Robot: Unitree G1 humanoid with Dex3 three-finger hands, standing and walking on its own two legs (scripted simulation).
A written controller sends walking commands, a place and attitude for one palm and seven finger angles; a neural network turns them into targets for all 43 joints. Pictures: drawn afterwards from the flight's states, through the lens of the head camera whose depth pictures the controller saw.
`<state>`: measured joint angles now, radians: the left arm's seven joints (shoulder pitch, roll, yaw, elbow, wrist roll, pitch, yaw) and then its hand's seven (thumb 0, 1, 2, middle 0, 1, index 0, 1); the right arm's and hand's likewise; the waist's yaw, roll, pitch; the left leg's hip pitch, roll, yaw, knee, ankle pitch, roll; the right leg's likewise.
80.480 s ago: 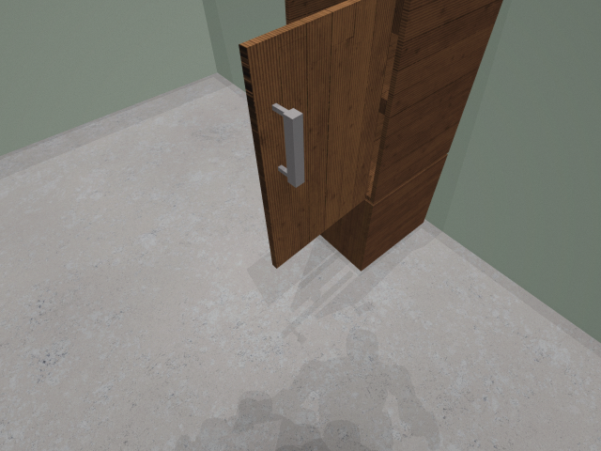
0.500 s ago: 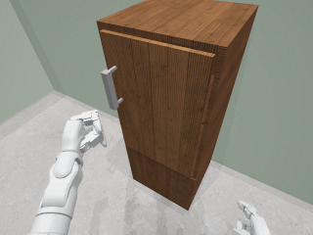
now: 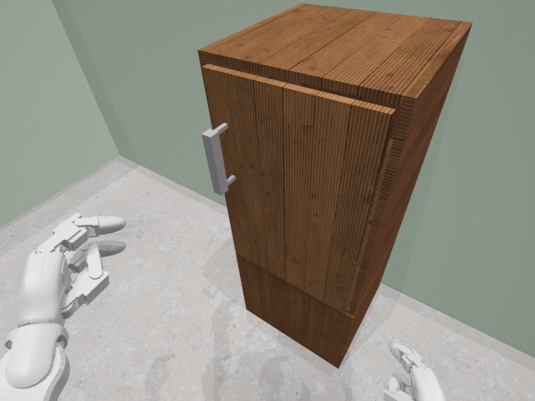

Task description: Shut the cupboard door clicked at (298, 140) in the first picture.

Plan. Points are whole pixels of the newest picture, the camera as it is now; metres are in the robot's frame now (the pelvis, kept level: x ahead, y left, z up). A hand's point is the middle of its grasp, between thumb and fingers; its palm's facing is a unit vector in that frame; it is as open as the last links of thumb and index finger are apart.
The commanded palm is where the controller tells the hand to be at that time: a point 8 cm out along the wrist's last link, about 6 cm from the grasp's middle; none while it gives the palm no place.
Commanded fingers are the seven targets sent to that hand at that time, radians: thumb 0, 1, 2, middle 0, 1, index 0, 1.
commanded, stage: draw the hand back to the body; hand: left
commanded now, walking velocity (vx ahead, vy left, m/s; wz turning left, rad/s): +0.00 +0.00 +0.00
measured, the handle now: (222, 159) +0.59 +0.17 +0.05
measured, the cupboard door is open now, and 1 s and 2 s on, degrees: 0 0 0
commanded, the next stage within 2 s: step back with the hand held close in 0.54 s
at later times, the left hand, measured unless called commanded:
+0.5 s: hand (80, 289) +0.20 +0.25 +0.15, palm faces +0.44 -0.82 -0.37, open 7.4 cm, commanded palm +0.15 +0.29 +0.17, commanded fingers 0.00 0.90 0.90 -0.20 -0.30 -0.20 -0.30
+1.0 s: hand (72, 287) +0.20 +0.25 +0.15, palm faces +0.35 -0.79 -0.50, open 7.4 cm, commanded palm +0.14 +0.30 +0.17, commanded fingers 0.00 0.90 0.90 -0.20 -0.30 -0.20 -0.30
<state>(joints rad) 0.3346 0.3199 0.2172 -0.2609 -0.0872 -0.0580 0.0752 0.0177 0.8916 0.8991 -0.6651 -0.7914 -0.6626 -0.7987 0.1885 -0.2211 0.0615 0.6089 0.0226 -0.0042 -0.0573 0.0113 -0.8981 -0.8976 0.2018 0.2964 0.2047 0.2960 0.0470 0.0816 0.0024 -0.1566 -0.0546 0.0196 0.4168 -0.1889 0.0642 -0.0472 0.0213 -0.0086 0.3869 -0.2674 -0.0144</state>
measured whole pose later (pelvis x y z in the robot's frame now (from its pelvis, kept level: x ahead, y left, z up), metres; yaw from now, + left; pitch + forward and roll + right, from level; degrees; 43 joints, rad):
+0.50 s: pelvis +0.01 -0.01 +0.00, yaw +1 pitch -4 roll +0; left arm 0.46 0.33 0.30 -0.37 -0.08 -0.06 0.10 0.02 0.89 0.90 -0.22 -0.31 -0.22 -0.31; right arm 0.18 -0.24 0.03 0.62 0.02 -0.06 -0.07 0.01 -0.90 -0.90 0.20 0.30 0.20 0.30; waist 0.07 0.07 -0.01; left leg -0.16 -0.05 0.00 0.43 -0.21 0.05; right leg -0.04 0.03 -0.02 0.39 -0.28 -0.03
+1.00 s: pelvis +0.00 +0.00 +0.00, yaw -1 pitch +0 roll -1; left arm 0.55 0.42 0.37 -0.43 -0.09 -0.10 0.10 0.02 0.89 0.90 -0.22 -0.30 -0.22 -0.30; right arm 0.17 -0.27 -0.02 0.55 0.03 0.08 -0.09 0.01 -0.90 -0.90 0.20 0.30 0.20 0.30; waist 0.01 0.08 -0.02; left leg -0.29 -0.04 0.03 0.49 -0.21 0.06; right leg -0.18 0.03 0.00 0.46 -0.28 -0.01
